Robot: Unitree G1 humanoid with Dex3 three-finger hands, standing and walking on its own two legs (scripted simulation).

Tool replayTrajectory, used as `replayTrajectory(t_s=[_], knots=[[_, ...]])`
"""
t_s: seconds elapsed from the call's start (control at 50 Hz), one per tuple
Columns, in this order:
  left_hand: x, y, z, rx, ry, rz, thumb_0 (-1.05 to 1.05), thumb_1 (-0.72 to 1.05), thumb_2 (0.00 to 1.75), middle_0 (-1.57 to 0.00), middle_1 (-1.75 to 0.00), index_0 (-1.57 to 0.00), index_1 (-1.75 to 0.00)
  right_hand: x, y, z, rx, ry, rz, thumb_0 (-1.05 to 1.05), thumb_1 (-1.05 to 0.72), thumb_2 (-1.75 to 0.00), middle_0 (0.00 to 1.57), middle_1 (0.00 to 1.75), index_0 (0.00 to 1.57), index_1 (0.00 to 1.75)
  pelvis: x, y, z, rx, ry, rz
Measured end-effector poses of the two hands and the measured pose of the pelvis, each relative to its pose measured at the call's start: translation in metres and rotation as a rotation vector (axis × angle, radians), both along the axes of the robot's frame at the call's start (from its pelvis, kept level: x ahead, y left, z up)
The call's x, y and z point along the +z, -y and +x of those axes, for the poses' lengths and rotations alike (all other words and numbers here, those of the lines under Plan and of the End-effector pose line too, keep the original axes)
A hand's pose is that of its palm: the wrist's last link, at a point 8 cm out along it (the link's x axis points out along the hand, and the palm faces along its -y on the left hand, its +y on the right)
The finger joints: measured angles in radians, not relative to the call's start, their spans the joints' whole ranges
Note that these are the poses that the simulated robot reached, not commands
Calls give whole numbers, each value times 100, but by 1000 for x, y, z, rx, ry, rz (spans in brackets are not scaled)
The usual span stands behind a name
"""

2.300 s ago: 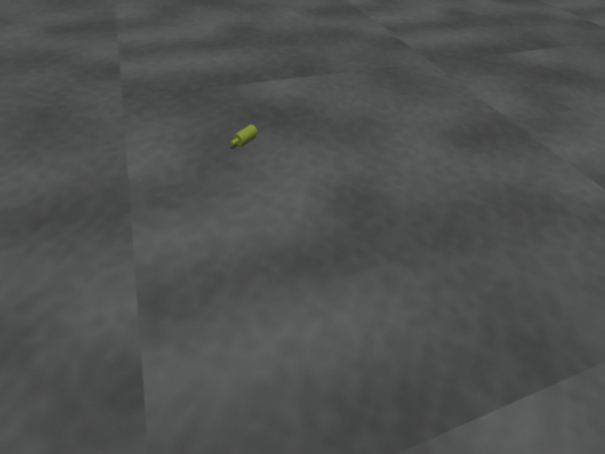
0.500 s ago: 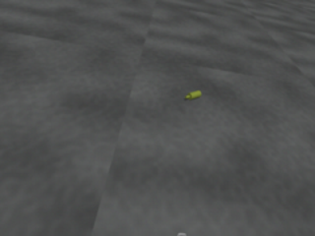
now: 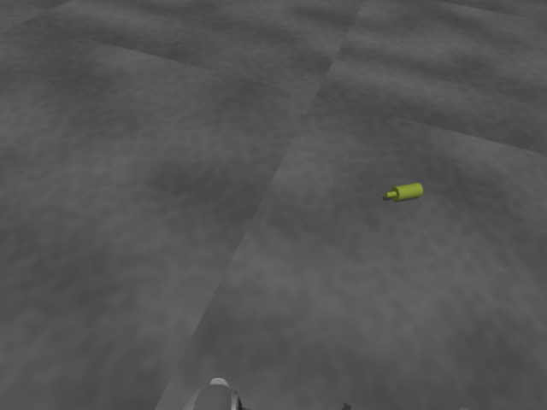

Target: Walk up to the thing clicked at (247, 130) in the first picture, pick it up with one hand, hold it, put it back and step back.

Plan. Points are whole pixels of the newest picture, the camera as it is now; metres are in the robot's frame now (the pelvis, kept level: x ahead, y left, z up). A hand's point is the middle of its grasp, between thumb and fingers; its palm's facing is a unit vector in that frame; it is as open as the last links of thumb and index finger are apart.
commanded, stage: walk up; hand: left
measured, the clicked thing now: (402, 192) +1.27 -0.59 -0.73
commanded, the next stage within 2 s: none
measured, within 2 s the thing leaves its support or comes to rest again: neither
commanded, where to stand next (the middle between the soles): +1.02 -0.93 m, yaw +20 degrees
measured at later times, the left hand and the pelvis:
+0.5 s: hand (217, 313) +0.32 +0.12 -0.15, palm faces +0.02 -0.94 -0.33, open 7.4 cm; pelvis +0.23 -0.18 -0.01, yaw +4 degrees
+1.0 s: hand (310, 299) +0.38 -0.06 -0.18, palm faces +0.21 -0.93 -0.31, open 7.4 cm; pelvis +0.41 -0.33 -0.02, yaw +12 degrees
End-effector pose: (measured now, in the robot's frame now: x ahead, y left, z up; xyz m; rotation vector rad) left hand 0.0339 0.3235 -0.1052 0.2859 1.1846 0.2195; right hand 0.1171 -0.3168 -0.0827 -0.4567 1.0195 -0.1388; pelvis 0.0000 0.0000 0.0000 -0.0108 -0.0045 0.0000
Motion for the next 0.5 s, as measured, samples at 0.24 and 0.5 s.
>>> replayTrajectory(t_s=[0.24, 0.5], knots=[[-39, 70, 115, -29, -50, -82, 1, 90, 90, -21, -30, -20, -30, 4, 60, 84, -93, 31, -83, 0, -90, -90, 21, 30, 21, 30, -15, 55, 117, 18, 52, 41], [-6, 157, 273, -33, 107, 0, 1, 90, 90, -20, -30, -20, -30, 10, 219, 136, -91, -138, -150, 1, -89, -90, 21, 30, 21, 30, -15, 180, 227, 76, 15, 57]])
